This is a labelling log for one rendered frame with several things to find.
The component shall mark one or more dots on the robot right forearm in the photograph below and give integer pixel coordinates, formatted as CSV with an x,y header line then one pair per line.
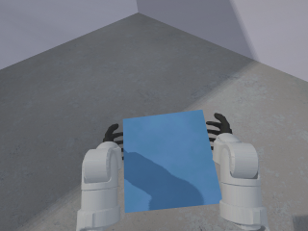
x,y
240,177

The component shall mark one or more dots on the robot left hand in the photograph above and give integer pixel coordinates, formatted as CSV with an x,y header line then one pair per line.
x,y
110,136

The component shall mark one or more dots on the robot left forearm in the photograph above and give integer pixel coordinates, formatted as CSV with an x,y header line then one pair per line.
x,y
99,197

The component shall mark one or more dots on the carton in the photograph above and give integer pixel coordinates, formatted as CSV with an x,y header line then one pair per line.
x,y
168,162

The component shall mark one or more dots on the robot right hand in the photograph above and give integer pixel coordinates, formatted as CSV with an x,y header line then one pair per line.
x,y
223,125

